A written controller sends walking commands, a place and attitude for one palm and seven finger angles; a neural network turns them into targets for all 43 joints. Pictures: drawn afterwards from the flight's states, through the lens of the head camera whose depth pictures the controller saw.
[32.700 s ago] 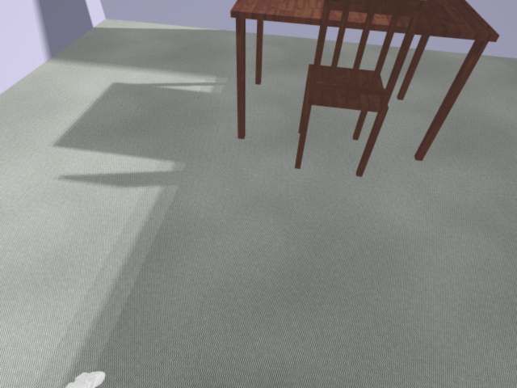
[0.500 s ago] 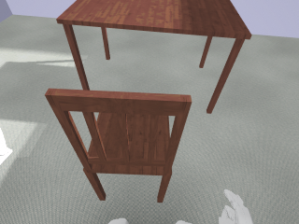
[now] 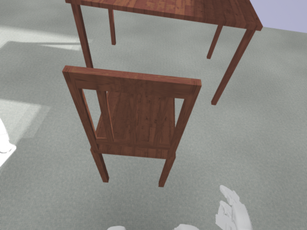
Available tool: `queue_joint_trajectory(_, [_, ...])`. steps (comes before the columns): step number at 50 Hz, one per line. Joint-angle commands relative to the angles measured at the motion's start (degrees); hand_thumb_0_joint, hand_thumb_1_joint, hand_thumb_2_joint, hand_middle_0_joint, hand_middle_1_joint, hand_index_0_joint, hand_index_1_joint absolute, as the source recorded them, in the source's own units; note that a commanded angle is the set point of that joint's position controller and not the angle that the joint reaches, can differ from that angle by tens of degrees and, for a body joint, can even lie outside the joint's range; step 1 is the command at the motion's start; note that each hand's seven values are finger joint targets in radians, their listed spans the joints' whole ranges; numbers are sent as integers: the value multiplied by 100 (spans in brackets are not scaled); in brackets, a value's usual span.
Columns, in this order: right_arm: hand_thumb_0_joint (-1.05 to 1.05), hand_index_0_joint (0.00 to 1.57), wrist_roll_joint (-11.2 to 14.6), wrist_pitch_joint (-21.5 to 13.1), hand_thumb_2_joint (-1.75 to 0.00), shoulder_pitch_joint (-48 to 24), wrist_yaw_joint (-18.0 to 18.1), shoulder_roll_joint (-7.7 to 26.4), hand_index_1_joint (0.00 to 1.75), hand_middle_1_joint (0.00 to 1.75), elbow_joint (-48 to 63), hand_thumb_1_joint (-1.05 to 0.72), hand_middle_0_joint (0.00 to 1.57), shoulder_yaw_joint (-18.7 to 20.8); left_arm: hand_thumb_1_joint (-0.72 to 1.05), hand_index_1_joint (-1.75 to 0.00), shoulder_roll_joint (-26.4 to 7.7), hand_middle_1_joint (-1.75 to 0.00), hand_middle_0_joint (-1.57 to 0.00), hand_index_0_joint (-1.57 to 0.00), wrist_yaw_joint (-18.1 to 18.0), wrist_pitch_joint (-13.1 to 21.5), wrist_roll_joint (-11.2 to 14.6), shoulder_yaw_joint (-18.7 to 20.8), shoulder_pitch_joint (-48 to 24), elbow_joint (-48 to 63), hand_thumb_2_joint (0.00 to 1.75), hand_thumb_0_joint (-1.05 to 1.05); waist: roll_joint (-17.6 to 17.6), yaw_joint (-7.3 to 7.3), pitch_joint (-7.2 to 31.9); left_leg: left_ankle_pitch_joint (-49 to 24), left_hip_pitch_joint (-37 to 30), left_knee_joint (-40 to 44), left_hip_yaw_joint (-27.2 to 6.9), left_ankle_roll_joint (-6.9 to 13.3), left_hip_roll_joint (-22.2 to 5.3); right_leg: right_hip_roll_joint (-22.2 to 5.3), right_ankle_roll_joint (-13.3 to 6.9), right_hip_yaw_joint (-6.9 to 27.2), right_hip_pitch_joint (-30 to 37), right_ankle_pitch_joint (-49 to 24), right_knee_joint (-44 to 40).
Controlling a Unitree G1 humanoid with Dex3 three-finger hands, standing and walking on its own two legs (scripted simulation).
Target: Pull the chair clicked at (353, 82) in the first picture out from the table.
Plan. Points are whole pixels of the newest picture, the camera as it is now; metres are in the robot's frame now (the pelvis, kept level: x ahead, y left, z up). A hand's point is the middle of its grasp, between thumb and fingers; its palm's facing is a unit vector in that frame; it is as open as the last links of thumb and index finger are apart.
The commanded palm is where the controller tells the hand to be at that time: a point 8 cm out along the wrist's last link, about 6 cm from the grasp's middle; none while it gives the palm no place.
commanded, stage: stop stepping back and stand still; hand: left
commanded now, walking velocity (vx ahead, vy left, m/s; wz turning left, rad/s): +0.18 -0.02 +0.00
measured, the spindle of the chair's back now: (133, 121) +0.47 +0.11 -0.08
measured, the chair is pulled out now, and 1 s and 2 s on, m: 0.60 0.60 0.60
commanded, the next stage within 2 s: let the arm hang, fingers relaxed in 0.68 s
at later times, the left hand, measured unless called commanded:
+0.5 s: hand (29, 181) +0.16 +0.23 +0.16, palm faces +0.37 -0.82 -0.44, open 7.4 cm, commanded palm +0.11 +0.27 +0.18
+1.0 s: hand out of the picture +0.07 +0.17 -0.13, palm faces -0.03 -0.97 -0.25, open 7.4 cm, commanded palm none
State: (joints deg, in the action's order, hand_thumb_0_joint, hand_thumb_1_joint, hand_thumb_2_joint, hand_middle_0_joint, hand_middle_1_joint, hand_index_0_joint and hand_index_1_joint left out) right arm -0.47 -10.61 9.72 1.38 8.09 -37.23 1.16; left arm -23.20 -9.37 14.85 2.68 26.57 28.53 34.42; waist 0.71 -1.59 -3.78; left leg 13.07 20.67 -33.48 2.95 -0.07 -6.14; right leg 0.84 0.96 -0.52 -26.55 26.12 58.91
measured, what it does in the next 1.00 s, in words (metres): steps on the spot: right foot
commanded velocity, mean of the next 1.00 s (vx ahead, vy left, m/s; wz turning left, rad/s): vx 0.06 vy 0.03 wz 0.00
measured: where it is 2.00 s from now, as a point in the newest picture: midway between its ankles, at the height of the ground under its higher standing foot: outside the picture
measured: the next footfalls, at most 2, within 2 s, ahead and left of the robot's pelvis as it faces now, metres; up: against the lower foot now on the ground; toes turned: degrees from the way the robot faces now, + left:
right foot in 0.12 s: -0.03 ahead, -0.18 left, +0.00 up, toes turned -6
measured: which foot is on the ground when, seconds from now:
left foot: down 0.00-1.00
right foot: up 0.00-0.10, down 0.12-1.00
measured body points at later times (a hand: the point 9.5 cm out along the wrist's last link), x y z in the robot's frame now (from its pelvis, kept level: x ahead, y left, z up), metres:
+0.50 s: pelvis -0.05 -0.02 +0.00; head -0.07 -0.01 +0.45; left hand +0.14 +0.27 +0.18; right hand +0.05 -0.30 -0.08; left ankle +0.01 +0.09 -0.73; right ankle -0.07 -0.17 -0.73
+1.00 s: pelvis -0.06 -0.02 -0.01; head -0.06 -0.02 +0.44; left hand +0.07 +0.22 -0.11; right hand +0.05 -0.26 -0.13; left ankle +0.01 +0.09 -0.73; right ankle -0.07 -0.17 -0.73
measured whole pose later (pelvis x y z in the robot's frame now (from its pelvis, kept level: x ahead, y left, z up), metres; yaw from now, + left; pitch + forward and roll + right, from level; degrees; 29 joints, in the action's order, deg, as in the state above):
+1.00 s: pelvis -0.06 -0.02 -0.01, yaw -2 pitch -1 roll -1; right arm -1.5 -0.8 10.3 -0.7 12.1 -47.9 -0.7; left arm -11.5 -0.3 -4.2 -2.2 1.7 17.0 -34.4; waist -1.4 0.9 -0.3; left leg 12.4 21.1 -34.3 -0.6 0.6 0.1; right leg -4.0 3.0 -2.1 -14.8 17.9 33.8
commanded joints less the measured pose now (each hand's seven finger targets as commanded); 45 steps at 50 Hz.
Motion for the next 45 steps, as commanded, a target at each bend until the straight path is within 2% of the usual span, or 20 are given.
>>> queue_joint_trajectory(1, [0, 20, 72, -185, -90, -172, 18, 1065, 30, 30, 827, -90, 20, 347, 90, -30, -945, -30, -20, -20, 8, 191, 99, 554, 325, 995, 90, 0, -1811, 240, 1038, -1649, -1207, 967, -909, 556, -1110, -223, 40, -157, 284, 51, -1919])
queue_joint_trajectory(3, [0, 20, 78, -115, -90, -229, 64, 1071, 30, 30, 908, -90, 20, 265, 90, -30, -1173, -30, -20, -20, 17, 134, 124, 774, 290, 865, 90, 0, -1609, 211, 921, -117, -663, 920, -938, 439, -968, -226, 44, -268, 1073, -483, -3216])
queue_joint_trajectory(5, [0, 20, 125, -17, -90, -70, 91, 1020, 30, 30, 918, -90, 20, 239, 90, -30, -1445, -30, -20, -20, 37, 140, 96, 951, 500, 749, 90, 0, -818, 229, 1044, 1036, -251, 496, -568, 217, -438, -281, -14, -304, 1847, -1345, -4071])
queue_joint_trajectory(6, [0, 20, 146, 42, -90, -64, 82, 968, 30, 30, 944, -90, 20, 194, 90, -30, -1480, -30, -20, -20, 36, 170, 153, 1000, 520, 705, 90, 0, -356, 260, 1160, 1331, -178, 15, -228, 117, -148, -632, -215, -62, 1931, -1399, -4169])
queue_joint_trajectory(7, [0, 20, 169, 99, -90, -43, 100, 890, 30, 30, 992, -90, 20, 181, 90, -30, -1720, -30, -20, -20, 3, 179, 169, 1162, 556, 693, 90, 0, 337, 293, 1202, 1420, -16, -615, 2, 6, 94, -1230, -499, 590, 1771, -1624, -4189])
queue_joint_trajectory(8, [0, 20, 225, 113, -90, 32, 121, 850, 30, 30, 1024, -90, 20, 209, 90, -30, -1666, -30, -20, -20, -8, 108, 216, 1112, 519, 715, 90, 0, 1012, 318, 1308, 1329, -173, -1028, -26, -80, 379, -1519, -680, 1112, 1323, -994, -4296])
queue_joint_trajectory(9, [0, 20, 261, 166, -90, -51, 143, 967, 30, 30, 1067, -90, 20, 297, 90, -30, -1549, -30, -20, -20, -17, 20, 245, 1012, 759, 770, 90, 0, 1371, 275, 1199, 906, -194, -1148, -244, -44, 404, -1661, -854, 1352, 1244, -869, -4355])
queue_joint_trajectory(10, [0, 20, 266, 229, -90, -115, 160, 957, 30, 30, 1021, -90, 20, 273, 90, -30, -1636, -30, -20, -20, -78, -22, 244, 1188, 1032, 570, 90, 0, 1096, 292, 1215, 696, -253, -974, -224, -7, 410, -1605, -857, 1185, 1295, -1085, -4249])
queue_joint_trajectory(13, [0, 20, 237, 187, -90, -252, 217, 946, 30, 30, 967, -90, 20, 140, 90, -30, -1326, -30, -20, -20, -82, 28, 155, 876, 734, 444, 90, 0, 201, 348, 769, 231, -503, 531, -382, 145, 349, -1039, -407, 349, 1205, -1154, -3699])
queue_joint_trajectory(14, [0, 20, 228, 112, -90, -273, 254, 1035, 30, 30, 970, -90, 20, 164, 90, -30, -1302, -30, -20, -20, -71, 78, 109, 801, 562, 380, 90, 0, -117, 296, 547, 132, -427, 896, -617, 213, 227, -835, -304, 256, 1195, -1139, -3576])
queue_joint_trajectory(16, [0, 20, 239, -9, -90, -179, 305, 1190, 30, 30, 966, -90, 20, 252, 90, -30, -1218, -30, -20, -20, -31, 132, 78, 613, 297, 270, 90, 0, -223, 243, 269, -143, -324, 1193, -969, 293, 34, -573, -194, 229, 1287, -1225, -3489])
queue_joint_trajectory(18, [0, 20, 228, -56, -90, -156, 324, 1103, 30, 30, 889, -90, 20, 212, 90, -30, -1137, -30, -20, -20, 3, 139, 5, 525, 322, 14, 90, 0, -989, 236, 232, 719, -130, 1463, -1125, 359, -37, -489, -139, 91, 1328, -811, -3485])
queue_joint_trajectory(19, [0, 20, 232, -73, -90, -141, 324, 1091, 30, 30, 872, -90, 20, 203, 90, -30, -1113, -30, -20, -20, -5, 144, -32, 502, 230, 6, 90, 0, -1023, 222, 148, 919, 61, 1531, -1125, 373, -40, -448, -126, 55, 1490, -881, -3501])
queue_joint_trajectory(24, [0, 20, 190, -188, -90, -89, 284, 1074, 30, 30, 818, -90, 20, 248, 90, -30, -1072, -30, -20, -20, -50, 224, -86, 338, -10, 438, 90, 0, -224, 252, 326, 936, -237, 995, -818, 265, 228, -638, -227, 398, 1416, -644, -4069])
queue_joint_trajectory(31, [0, 20, 171, -189, -90, -185, 326, 980, 30, 30, 867, -90, 20, 164, 90, -30, -1122, -30, -20, -20, -113, 202, -70, 512, 40, 617, 90, 0, -921, 230, 473, 1102, -340, 1508, -927, 250, 50, -360, -164, 219, 1585, -851, -3841])
queue_joint_trajectory(38, [0, 20, 166, -123, -90, -184, 287, 945, 30, 30, 828, -90, 20, 127, 90, -30, -840, -30, -20, -20, -39, 39, -20, 247, -47, -7, 90, 0, -293, 234, 442, 745, -496, 1353, -772, 208, 58, -410, -114, 274, 1600, -1251, -4071])
queue_joint_trajectory(39, [0, 20, 20, -31, -90, -285, -196, 1846, 30, 30, -478, -90, 20, 350, 90, -30, 97, -30, -20, -20, 803, -1016, -619, -1950, -315, -4169, 90, 0, -309, 342, 253, -1127, 127, 367, -947, 250, 94, -631, -176, -31, 1014, -2458, -2956])
queue_joint_trajectory(40, [0, 20, 32, 274, -90, 124, -160, 1162, 30, 30, -571, -90, 20, 289, 90, -30, 566, -30, -20, -20, 914, -1414, -549, -1966, -179, -4320, 90, 0, 46, 259, 815, -1764, -472, 304, -625, 160, 131, -666, -72, 71, 1112, -2528, -3180])
queue_joint_trajectory(42, [0, 20, -21, 479, -90, 149, -135, 1145, 30, 30, -473, -90, 20, 190, 90, -30, 680, -30, -20, -20, 951, -1538, -476, -2100, -331, -4530, 90, 0, -1, 183, 815, -1102, -261, 449, -973, 264, -76, -623, -69, -13, 916, -1485, -3057])
queue_joint_trajectory(45, [0, 20, -84, 733, -90, 80, -140, 1095, 30, 30, -467, -90, 20, 111, 90, -30, 474, -30, -20, -20, 919, -1545, -497, -2178, -796, -5382, 90, 0, 972, 170, 645, -840, -199, 371, -1037, 308, 150, -653, -225, 208, 1049, -1430, -3200])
